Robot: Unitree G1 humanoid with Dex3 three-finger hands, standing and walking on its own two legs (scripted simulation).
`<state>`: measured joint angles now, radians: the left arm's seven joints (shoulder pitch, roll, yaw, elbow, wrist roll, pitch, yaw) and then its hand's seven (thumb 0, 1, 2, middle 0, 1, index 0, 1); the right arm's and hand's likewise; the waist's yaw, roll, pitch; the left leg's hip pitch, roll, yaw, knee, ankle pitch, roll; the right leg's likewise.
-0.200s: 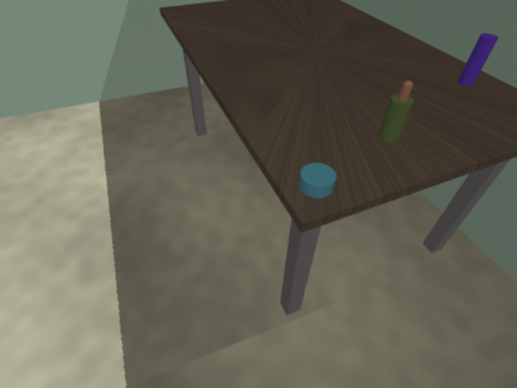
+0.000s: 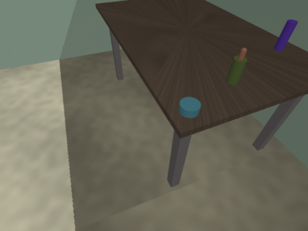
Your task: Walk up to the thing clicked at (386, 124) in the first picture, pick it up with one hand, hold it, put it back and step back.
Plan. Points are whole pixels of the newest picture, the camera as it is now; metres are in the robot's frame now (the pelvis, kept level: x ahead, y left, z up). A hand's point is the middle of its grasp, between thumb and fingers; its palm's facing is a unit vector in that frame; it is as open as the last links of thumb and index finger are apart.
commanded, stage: stand
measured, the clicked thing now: (237, 65) +0.79 -0.32 +0.03
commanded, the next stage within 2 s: walk up in 0.92 s
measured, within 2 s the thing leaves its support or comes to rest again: neither
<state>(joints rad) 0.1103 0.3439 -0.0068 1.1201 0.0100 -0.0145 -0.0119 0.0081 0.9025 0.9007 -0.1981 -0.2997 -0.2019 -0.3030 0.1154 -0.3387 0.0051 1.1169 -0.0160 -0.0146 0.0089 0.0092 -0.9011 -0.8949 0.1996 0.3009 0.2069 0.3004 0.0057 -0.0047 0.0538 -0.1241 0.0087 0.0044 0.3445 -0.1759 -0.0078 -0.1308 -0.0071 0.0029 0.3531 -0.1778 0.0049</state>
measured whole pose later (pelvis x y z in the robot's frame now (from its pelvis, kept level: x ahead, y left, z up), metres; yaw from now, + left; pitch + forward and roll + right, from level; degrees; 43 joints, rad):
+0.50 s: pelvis +0.01 +0.00 +0.00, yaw +0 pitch -2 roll +0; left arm 0.11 0.35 -0.01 1.12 0.01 -0.01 -0.01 0.01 0.90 0.90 -0.20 -0.30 -0.20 -0.30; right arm 0.11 -0.34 0.01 1.12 -0.02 -0.01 0.01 0.01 -0.90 -0.89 0.20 0.30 0.21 0.30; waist 0.01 0.00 0.05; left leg -0.12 0.01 0.00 0.33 -0.18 -0.01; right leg -0.12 -0.01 0.00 0.34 -0.18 0.01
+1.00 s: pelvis +0.02 +0.01 +0.00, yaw -2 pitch -2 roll +0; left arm 0.19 0.34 0.03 1.06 0.02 -0.05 -0.01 0.01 0.90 0.90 -0.20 -0.30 -0.20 -0.30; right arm 0.13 -0.38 -0.04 1.04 -0.05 0.01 0.04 0.01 -0.90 -0.89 0.20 0.30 0.21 0.30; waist 0.01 0.02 0.05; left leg -0.21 0.01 0.00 0.60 -0.42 0.02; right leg -0.14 0.00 0.03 0.40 -0.23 -0.01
